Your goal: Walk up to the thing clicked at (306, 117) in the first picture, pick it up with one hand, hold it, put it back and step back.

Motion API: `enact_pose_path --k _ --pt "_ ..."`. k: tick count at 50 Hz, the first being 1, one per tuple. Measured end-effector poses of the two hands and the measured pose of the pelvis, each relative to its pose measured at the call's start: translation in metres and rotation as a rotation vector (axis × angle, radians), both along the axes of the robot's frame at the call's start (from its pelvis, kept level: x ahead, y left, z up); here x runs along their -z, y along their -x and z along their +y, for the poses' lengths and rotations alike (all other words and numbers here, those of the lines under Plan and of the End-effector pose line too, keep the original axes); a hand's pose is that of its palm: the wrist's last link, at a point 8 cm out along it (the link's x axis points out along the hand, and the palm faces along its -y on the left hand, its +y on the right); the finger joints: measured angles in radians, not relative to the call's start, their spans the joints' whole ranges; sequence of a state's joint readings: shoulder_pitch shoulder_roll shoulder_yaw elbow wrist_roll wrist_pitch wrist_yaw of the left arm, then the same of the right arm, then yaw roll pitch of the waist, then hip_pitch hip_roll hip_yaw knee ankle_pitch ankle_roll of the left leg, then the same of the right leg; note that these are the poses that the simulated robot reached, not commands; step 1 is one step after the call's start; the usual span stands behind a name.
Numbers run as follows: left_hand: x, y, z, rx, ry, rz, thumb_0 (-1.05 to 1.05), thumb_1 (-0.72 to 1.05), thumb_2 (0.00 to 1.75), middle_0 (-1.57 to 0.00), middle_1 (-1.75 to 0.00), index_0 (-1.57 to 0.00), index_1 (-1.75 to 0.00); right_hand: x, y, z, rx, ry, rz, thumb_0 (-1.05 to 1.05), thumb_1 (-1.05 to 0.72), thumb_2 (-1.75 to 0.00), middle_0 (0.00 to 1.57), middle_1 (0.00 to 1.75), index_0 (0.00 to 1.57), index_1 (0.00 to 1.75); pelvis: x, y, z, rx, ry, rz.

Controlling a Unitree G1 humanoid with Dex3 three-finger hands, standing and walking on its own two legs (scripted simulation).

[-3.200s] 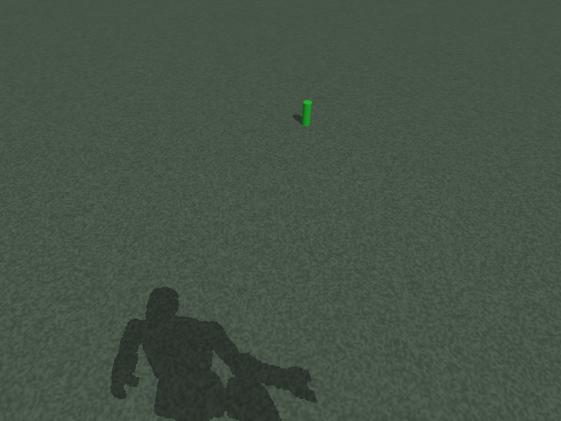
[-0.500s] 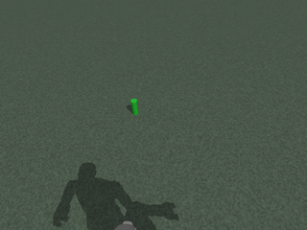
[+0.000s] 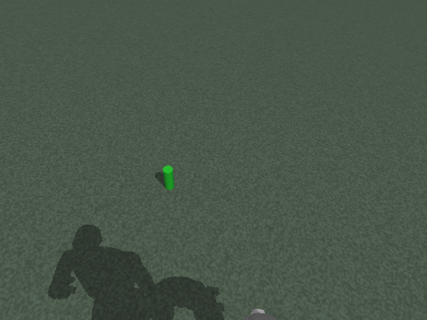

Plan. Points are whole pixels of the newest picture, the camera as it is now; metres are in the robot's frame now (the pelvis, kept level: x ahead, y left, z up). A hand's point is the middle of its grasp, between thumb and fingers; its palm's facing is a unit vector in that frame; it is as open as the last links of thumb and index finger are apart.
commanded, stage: walk up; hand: left
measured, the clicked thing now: (168, 178) +0.97 +0.21 -0.70
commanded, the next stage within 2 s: none
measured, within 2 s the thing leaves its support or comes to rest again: neither
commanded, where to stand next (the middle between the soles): +0.61 +0.01 m, yaw -2 degrees
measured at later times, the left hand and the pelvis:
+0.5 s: hand (79, 294) +0.22 +0.27 -0.13, palm faces +0.01 -0.92 -0.39, open 7.4 cm; pelvis +0.19 -0.01 +0.00, yaw +1 degrees
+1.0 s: hand (89, 212) +0.42 +0.32 -0.15, palm faces -0.10 -0.94 -0.34, open 7.4 cm; pelvis +0.35 +0.05 +0.00, yaw -2 degrees
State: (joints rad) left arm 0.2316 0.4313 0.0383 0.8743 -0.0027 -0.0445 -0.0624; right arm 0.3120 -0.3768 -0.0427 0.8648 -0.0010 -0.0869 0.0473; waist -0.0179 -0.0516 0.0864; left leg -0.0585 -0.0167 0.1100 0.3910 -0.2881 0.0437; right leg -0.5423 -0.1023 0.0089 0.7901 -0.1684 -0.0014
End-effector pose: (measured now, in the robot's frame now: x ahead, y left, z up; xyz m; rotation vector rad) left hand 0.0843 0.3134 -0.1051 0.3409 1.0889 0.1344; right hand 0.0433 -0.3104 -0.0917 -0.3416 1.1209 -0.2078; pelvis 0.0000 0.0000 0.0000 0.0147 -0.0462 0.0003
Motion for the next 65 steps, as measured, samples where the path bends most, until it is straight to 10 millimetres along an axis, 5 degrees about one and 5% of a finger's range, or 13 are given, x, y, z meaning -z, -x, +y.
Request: enact_pose_path --k 9,16,24,32,39,46,52,59,65 --pt "-0.002 -0.099 -0.03 0.024 -0.056 -0.046 0.01 0.9 0.9 -0.2 -0.3 -0.2 -0.3 0.046 -0.061 -0.031 0.044 -0.036 0.067 0.01 -0.9 -0.9 0.2 0.3 0.2 0.3 0.022 -0.083 -0.025 0.005 0.013 -0.001" --pt "-0.024 -0.114 -0.036 -0.038 -0.064 -0.054 0.01 0.9 0.9 -0.2 -0.3 -0.2 -0.3 0.033 -0.138 -0.028 -0.024 -0.069 0.033 0.01 -0.9 -0.9 0.2 0.3 0.2 0.3 0.004 -0.127 -0.028 0.007 -0.007 -0.015" --pt "-0.017 -0.125 -0.006 -0.078 -0.065 0.019 0.01 0.9 0.9 -0.2 -0.3 -0.2 -0.3 0.017 -0.206 -0.018 -0.062 -0.037 0.021 0.01 -0.9 -0.9 0.2 0.3 0.2 0.3 0.001 -0.178 -0.011 -0.009 0.034 -0.009" --pt "0.026 -0.17 0.047 -0.095 -0.035 0.093 0.01 0.9 0.9 -0.2 -0.3 -0.2 -0.3 0.006 -0.276 0.016 -0.067 0.052 -0.017 0.01 -0.9 -0.9 0.2 0.3 0.2 0.3 0.021 -0.244 0.031 -0.015 0.031 0.003" --pt "0.026 -0.24 0.053 -0.042 0.013 0.1 0.01 0.9 0.9 -0.2 -0.3 -0.2 -0.3 -0.014 -0.294 0.046 -0.009 0.057 -0.03 0.0 -0.9 -0.9 0.2 0.3 0.2 0.3 0.005 -0.285 0.05 -0.004 0.034 -0.004" --pt "0.013 -0.299 0.055 -0.008 0.012 0.092 0.01 0.9 0.9 -0.2 -0.3 -0.2 -0.3 -0.01 -0.3 0.053 0.043 0.037 0.026 0.0 -0.9 -0.9 0.21 0.3 0.21 0.3 -0.002 -0.324 0.055 0.019 0.011 -0.011" --pt "0.002 -0.356 0.043 0.033 -0.019 0.079 0.01 0.9 0.9 -0.2 -0.3 -0.2 -0.3 0.007 -0.313 0.044 0.088 0.002 0.062 0.01 -0.9 -0.9 0.21 0.3 0.21 0.3 0.001 -0.359 0.046 0.042 -0.015 -0.009" --pt "-0.007 -0.437 0.006 0.086 -0.066 -0.022 0.01 0.9 0.9 -0.2 -0.3 -0.2 -0.3 0.046 -0.349 0.017 0.104 -0.05 0.099 0.01 -0.9 -0.9 0.2 0.3 0.2 0.3 0.018 -0.404 0.019 0.052 -0.005 -0.015" --pt "-0.026 -0.461 -0.013 0.048 -0.068 -0.091 0.01 0.9 0.9 -0.2 -0.3 -0.2 -0.3 0.043 -0.4 0.008 0.061 -0.084 0.086 0.01 -0.9 -0.9 0.2 0.3 0.2 0.3 0.006 -0.433 0.004 0.058 -0.026 -0.029"
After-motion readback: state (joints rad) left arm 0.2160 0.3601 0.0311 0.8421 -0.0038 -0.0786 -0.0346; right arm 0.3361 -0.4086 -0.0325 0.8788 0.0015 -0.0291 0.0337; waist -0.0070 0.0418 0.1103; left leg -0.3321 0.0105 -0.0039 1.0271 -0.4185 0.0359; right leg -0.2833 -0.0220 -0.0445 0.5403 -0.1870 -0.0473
